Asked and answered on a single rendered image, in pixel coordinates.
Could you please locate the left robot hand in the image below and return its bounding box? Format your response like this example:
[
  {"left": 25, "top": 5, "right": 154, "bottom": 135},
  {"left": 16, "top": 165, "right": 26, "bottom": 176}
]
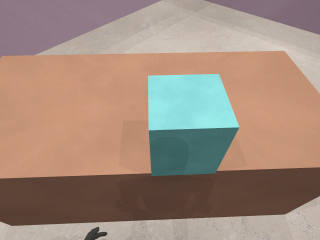
[{"left": 84, "top": 227, "right": 108, "bottom": 240}]

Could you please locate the pedestal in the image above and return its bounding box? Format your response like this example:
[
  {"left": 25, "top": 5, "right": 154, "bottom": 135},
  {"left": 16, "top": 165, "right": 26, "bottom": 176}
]
[{"left": 0, "top": 51, "right": 320, "bottom": 226}]

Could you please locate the carton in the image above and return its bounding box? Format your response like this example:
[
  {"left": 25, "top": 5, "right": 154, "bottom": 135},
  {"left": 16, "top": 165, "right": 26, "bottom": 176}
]
[{"left": 148, "top": 74, "right": 240, "bottom": 176}]

